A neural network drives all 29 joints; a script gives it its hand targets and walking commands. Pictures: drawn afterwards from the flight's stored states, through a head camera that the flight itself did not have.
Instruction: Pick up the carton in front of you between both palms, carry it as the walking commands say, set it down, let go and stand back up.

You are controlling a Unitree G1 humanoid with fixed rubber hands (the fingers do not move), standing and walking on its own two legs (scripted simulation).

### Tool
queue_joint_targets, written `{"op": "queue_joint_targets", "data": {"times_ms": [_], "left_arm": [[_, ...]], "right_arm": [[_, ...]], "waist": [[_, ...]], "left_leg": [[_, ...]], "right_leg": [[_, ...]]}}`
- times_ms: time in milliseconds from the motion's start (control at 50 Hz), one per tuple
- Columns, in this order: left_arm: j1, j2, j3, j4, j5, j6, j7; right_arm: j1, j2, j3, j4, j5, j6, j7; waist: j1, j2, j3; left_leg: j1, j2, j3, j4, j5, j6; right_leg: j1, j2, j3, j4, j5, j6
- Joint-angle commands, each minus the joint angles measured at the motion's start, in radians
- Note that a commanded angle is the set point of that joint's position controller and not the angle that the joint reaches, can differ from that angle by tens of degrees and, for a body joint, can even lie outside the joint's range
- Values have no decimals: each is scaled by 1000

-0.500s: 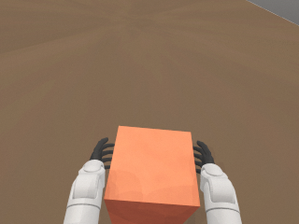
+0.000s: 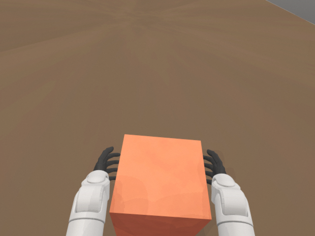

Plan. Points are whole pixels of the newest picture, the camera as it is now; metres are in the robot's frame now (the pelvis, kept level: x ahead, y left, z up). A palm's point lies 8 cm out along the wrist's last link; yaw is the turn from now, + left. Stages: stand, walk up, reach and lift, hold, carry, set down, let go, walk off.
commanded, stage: hold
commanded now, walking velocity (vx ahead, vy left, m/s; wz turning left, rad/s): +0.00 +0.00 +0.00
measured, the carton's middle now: (157, 191) +0.29 +0.00 -0.05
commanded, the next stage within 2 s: set down in 0.32 s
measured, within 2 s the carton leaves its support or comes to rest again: neither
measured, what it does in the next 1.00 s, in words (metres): lowers itself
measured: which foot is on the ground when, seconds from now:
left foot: down 0.00-1.00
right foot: down 0.00-1.00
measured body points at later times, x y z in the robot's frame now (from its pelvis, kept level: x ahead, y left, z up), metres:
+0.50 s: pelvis -0.04 +0.01 +0.00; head -0.08 +0.02 +0.44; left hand +0.29 +0.13 +0.03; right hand +0.26 -0.17 +0.04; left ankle +0.04 +0.11 -0.74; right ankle -0.01 -0.11 -0.74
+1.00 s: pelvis -0.06 +0.02 -0.08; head +0.15 +0.00 +0.32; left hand +0.36 +0.12 -0.17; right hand +0.31 -0.18 -0.16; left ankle +0.04 +0.11 -0.74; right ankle -0.01 -0.11 -0.74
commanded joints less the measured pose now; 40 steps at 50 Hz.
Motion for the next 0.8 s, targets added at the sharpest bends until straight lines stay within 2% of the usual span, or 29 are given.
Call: {"op": "queue_joint_targets", "data": {"times_ms": [0, 20, 40, 60, 80, 120, 200, 320, 360, 440, 520, 560, 580, 660, 720, 780], "left_arm": [[-408, -899, -518, -89, -241, -42, -230], [-405, -891, -524, -101, -243, -45, -225], [-428, -865, -515, -116, -239, -45, -233], [-439, -874, -515, -105, -238, -44, -239], [-448, -882, -518, -86, -238, -45, -238], [-437, -884, -500, -66, -224, -45, -234], [-445, -899, -455, -13, -199, -43, -236], [-515, -932, -441, 33, -200, -44, -265], [-593, -938, -414, 63, -192, -49, -276], [-774, -967, -334, 216, -164, -84, -302], [-905, -952, -185, 434, -85, -138, -291], [-909, -900, -80, 504, -24, -158, -266], [-902, -860, -24, 526, 10, -169, -254], [-838, -684, 139, 562, 130, -230, -212], [-814, -600, 166, 561, 159, -316, -198], [-832, -619, 99, 538, 132, -422, -196]], "right_arm": [[-378, 904, 483, -60, 224, -46, 225], [-367, 890, 484, -52, 221, -51, 220], [-345, 879, 460, -37, 204, -54, 213], [-359, 872, 453, -36, 194, -52, 214], [-385, 882, 452, -35, 200, -53, 217], [-415, 892, 462, -32, 216, -54, 226], [-459, 900, 457, 3, 218, -49, 246], [-510, 927, 432, 55, 208, -55, 266], [-575, 926, 402, 98, 191, -66, 272], [-741, 934, 286, 260, 136, -116, 291], [-880, 891, 110, 444, 39, -172, 287], [-903, 843, 14, 495, -14, -188, 266], [-901, 816, -31, 511, -41, -195, 254], [-854, 693, -148, 530, -130, -236, 210], [-830, 647, -161, 521, -144, -310, 193], [-832, 678, -102, 503, -114, -412, 186]], "waist": [[-7, -17, -259], [-9, -12, -256], [-19, -25, -232], [-15, 8, -201], [-21, 11, -207], [-2, 14, -194], [17, 5, -145], [3, -11, -112], [3, -21, -97], [-3, -17, -79], [-18, 46, -46], [-21, 57, -25], [-20, 42, -19], [-1, 12, -35], [11, -4, -108], [9, -9, -230]], "left_leg": [[333, -109, -202, -31, 409, 6], [343, -113, -201, -33, 381, 2], [275, -112, -201, -40, 307, -3], [233, -121, -194, -52, 268, -5], [269, -122, -194, -60, 246, -1], [282, -123, -192, -67, 208, 4], [283, -115, -189, -78, 113, 13], [301, -105, -179, -77, 4, 13], [282, -102, -177, -71, -76, 12], [225, -95, -196, -51, -240, 5], [104, -76, -222, -50, -353, 10], [59, -77, -221, -27, -361, 14], [40, -83, -215, -4, -348, 15], [-62, -110, -183, 88, -235, 21], [-156, -123, -167, 175, -119, 22], [-220, -134, -161, 267, -6, 18]], "right_leg": [[32, 96, 212, -99, 437, -11], [41, 96, 214, -111, 406, -10], [98, 102, 209, -124, 322, -17], [110, 98, 204, -119, 316, -17], [80, 98, 204, -123, 295, -12], [53, 95, 205, -130, 248, -9], [2, 88, 204, -141, 136, -12], [-70, 77, 210, -164, -6, -26], [-88, 76, 208, -163, -98, -36], [-110, 72, 203, -121, -229, -52], [-113, 88, 191, -31, -222, -42], [-153, 97, 187, 1, -213, -37], [-184, 99, 184, 13, -212, -35], [-314, 111, 160, 76, -159, -18], [-414, 124, 150, 149, -75, -6], [-494, 145, 154, 232, 12, 2]]}}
